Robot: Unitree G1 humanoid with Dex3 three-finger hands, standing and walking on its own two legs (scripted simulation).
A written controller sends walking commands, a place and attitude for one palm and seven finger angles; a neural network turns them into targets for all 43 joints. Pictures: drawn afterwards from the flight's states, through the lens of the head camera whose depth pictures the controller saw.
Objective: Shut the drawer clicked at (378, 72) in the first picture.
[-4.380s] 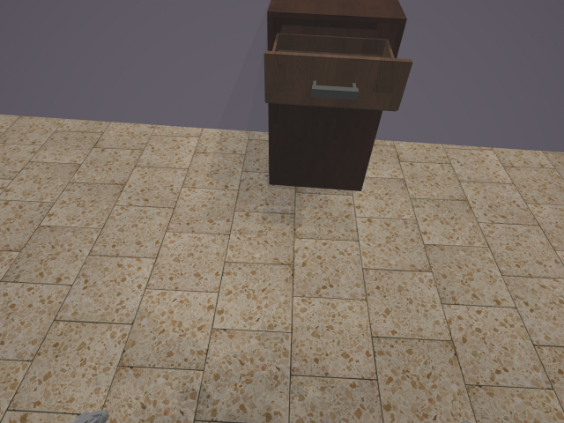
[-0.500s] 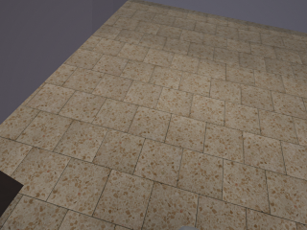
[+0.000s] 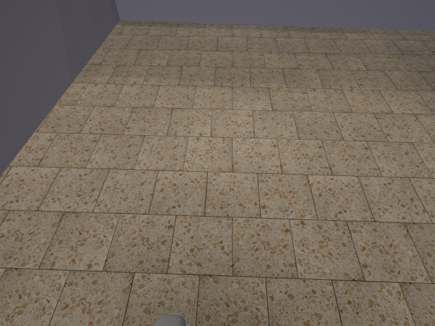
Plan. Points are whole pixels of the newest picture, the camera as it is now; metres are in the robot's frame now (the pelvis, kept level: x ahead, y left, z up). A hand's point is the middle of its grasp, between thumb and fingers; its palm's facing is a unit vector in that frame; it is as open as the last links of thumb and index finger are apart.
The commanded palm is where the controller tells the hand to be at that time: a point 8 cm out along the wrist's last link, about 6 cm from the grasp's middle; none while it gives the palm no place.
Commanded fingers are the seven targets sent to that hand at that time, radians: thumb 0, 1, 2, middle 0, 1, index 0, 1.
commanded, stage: walk to a spot facing it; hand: left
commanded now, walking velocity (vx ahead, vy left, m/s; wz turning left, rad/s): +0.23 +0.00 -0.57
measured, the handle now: out of the picture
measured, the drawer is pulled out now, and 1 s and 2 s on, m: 0.30 0.30 0.30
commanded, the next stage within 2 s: turn to face it in 0.58 s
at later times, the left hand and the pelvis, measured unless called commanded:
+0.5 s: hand (128, 283) +0.23 +0.23 -0.18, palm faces -0.24 -0.95 -0.18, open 7.4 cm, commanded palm none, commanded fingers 0.00 0.90 0.90 -0.20 -0.30 -0.20 -0.30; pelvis +0.11 +0.06 +0.00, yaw -18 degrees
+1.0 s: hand (190, 243) +0.33 +0.10 -0.16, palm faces -0.39 -0.90 -0.16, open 7.4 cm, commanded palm none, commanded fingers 0.00 0.90 0.90 -0.20 -0.30 -0.20 -0.30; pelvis +0.15 +0.01 -0.01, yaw -23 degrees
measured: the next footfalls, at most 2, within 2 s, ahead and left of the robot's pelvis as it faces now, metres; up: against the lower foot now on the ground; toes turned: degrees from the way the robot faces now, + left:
left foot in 0.12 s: +0.12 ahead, +0.13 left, +0.00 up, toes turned -1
right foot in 0.68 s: +0.16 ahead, -0.10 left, +0.00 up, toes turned -32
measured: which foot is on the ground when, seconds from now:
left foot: up 0.00-0.10, down 0.12-0.68, up 0.70-1.00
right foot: down 0.00-0.12, up 0.14-0.66, down 0.68-1.00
